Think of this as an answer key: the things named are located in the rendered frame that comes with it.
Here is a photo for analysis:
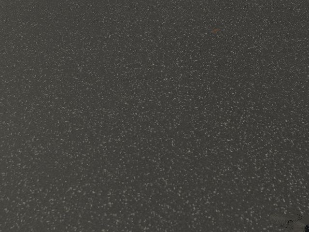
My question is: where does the right robot hand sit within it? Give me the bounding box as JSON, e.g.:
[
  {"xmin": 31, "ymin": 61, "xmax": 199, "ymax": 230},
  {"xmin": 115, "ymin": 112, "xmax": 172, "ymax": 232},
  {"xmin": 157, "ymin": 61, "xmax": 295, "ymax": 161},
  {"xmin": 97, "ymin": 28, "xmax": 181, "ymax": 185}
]
[{"xmin": 269, "ymin": 214, "xmax": 309, "ymax": 232}]

